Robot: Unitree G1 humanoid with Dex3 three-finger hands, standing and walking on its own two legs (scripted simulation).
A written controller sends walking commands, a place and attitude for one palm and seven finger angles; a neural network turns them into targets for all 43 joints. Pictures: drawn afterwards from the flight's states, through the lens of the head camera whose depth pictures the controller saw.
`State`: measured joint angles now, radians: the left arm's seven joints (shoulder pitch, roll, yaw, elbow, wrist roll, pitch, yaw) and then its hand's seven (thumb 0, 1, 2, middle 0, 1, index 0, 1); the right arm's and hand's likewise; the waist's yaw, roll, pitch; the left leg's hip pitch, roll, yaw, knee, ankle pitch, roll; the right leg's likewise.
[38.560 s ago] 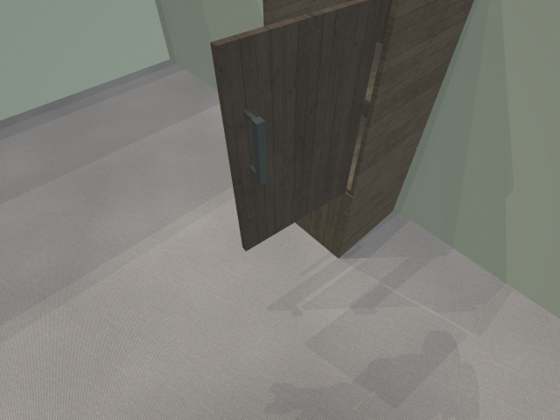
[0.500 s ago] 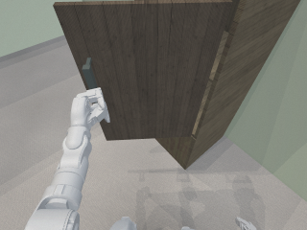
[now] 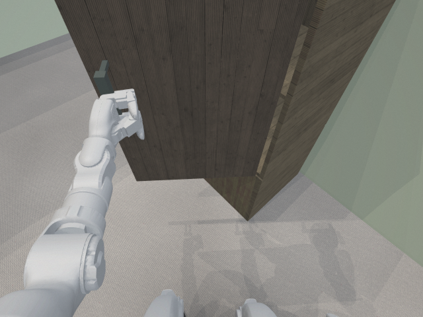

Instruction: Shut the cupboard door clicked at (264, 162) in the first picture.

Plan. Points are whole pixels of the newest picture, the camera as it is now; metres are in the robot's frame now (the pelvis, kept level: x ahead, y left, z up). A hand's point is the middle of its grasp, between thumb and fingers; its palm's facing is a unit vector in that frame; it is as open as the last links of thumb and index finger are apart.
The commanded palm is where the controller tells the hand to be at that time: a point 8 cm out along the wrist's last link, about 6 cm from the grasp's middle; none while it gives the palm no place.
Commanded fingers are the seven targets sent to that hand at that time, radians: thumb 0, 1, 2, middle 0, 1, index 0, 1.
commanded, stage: push the door shut along its arc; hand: left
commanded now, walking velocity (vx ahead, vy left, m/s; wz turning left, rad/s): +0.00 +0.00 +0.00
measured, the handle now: (114, 100) +0.53 +0.19 +0.09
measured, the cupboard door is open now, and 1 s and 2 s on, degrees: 51 40 24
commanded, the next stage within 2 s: pull the fist back off the door in 1.34 s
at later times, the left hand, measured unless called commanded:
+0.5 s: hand (159, 98) +0.52 +0.10 +0.10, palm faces -0.19 -0.98 -0.01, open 3.1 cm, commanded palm +0.52 +0.16 +0.10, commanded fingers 0.00 0.90 0.90 -1.30 -1.50 -1.30 -1.50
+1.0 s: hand (161, 86) +0.56 +0.10 +0.11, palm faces -0.29 -0.96 -0.02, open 3.1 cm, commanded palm +0.58 +0.12 +0.10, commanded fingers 0.00 0.90 0.90 -1.30 -1.50 -1.30 -1.50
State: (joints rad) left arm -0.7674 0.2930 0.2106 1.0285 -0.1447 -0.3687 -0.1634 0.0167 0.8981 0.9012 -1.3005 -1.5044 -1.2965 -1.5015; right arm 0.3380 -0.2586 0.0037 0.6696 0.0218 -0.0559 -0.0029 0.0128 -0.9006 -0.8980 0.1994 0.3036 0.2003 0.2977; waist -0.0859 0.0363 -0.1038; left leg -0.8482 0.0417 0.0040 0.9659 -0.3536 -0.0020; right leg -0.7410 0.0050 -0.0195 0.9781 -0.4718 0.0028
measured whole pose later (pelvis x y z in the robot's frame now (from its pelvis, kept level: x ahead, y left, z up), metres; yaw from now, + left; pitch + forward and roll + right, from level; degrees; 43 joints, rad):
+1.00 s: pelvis +0.00 +0.01 -0.03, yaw -1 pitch +24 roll -4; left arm -1.27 0.52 0.22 1.34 -0.07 -0.25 -0.34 0.01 0.90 0.96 -1.29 -1.50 -1.30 -1.50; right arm 0.40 -0.29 0.02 0.70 0.00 -0.07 0.01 0.01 -0.90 -0.90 0.20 0.30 0.20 0.30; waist -0.23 0.06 -0.10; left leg -1.16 0.06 -0.03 1.14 -0.40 0.01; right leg -1.02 0.03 -0.05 1.10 -0.50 0.01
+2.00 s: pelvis +0.03 +0.00 -0.01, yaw -1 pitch +24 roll -2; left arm -1.11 0.28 0.30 1.17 0.03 -0.30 0.20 0.01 0.91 0.91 -1.29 -1.50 -1.29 -1.50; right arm 0.52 -0.23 -0.01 0.68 -0.08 0.00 0.12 0.01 -0.90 -0.90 0.20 0.30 0.20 0.30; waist -0.21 0.07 -0.13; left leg -1.04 0.07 -0.01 1.01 -0.40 -0.01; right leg -0.92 0.04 -0.03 0.99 -0.49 -0.01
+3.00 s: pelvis +0.03 +0.00 +0.04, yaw +0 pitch +4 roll +0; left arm -0.24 0.19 0.09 0.35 -0.14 -0.17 0.02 0.02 0.90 0.90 -1.25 -1.45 -1.25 -1.45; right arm 0.26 -0.26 -0.01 0.62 0.05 0.00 -0.02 0.02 -0.90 -0.90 0.20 0.30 0.20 0.30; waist -0.03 0.05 -0.08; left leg -0.47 0.03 0.03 0.71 -0.30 0.00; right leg -0.37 0.00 0.00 0.71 -0.40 0.01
